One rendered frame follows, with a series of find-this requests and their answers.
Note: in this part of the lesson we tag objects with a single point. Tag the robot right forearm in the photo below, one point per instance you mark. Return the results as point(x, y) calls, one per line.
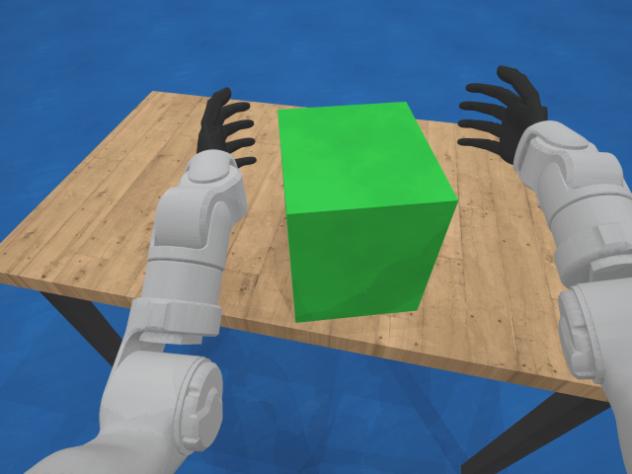
point(585, 199)

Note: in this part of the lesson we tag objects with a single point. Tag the left robot hand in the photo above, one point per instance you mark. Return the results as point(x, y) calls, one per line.
point(213, 133)

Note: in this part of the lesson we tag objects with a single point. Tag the table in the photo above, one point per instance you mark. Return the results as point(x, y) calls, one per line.
point(490, 308)

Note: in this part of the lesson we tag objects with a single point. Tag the right robot hand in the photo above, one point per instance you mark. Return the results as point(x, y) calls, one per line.
point(522, 111)

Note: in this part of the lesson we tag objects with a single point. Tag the right robot upper arm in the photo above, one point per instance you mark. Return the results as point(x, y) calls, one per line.
point(595, 331)

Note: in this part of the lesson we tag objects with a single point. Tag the robot left forearm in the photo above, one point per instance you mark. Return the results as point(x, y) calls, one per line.
point(187, 255)

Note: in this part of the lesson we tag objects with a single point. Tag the carton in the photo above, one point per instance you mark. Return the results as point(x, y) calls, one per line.
point(367, 209)

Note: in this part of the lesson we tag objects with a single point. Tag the left robot upper arm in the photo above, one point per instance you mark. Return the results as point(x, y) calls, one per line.
point(158, 409)

